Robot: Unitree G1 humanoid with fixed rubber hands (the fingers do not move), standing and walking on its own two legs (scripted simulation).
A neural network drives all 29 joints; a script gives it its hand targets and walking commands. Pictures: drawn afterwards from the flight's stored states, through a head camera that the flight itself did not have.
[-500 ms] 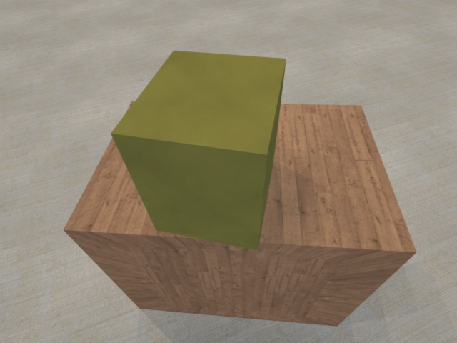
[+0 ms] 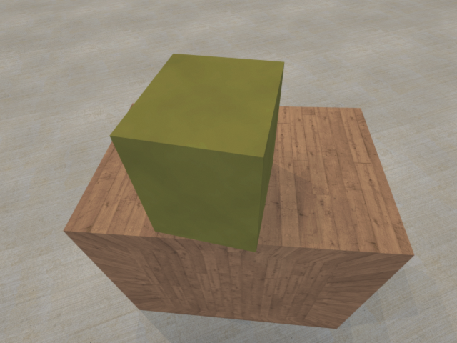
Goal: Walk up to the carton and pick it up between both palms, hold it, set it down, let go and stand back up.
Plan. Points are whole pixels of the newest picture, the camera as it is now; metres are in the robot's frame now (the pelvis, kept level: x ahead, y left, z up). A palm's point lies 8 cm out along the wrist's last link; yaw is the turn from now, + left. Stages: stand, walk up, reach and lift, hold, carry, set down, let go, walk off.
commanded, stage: stand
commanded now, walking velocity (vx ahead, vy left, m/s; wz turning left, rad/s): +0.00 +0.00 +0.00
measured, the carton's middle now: (214, 153) +0.49 +0.04 +0.04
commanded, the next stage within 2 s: walk up in 0.64 s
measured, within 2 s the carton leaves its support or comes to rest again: neither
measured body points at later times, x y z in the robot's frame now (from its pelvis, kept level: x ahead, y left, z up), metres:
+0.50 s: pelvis +0.00 -0.01 +0.00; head +0.02 -0.01 +0.45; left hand -0.02 +0.20 -0.16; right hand -0.03 -0.21 -0.17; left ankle -0.03 +0.16 -0.74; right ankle -0.04 -0.09 -0.74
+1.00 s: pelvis +0.00 +0.02 +0.00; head +0.04 -0.01 +0.44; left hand -0.05 +0.26 -0.14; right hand +0.05 -0.23 -0.17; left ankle -0.01 +0.16 -0.68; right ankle -0.04 -0.09 -0.74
